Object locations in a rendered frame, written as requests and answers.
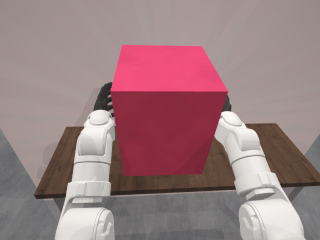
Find right robot hand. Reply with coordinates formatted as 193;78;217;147
222;95;232;112

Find carton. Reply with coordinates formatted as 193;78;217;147
110;45;228;176

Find left robot forearm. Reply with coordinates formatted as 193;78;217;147
55;110;115;240

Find left robot hand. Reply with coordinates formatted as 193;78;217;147
93;82;114;117

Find right robot upper arm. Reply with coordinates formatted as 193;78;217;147
238;198;306;240

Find right robot forearm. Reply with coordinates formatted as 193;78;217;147
214;111;304;235

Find table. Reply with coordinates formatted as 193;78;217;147
34;123;320;213

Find left robot upper arm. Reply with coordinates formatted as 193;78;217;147
56;207;115;240

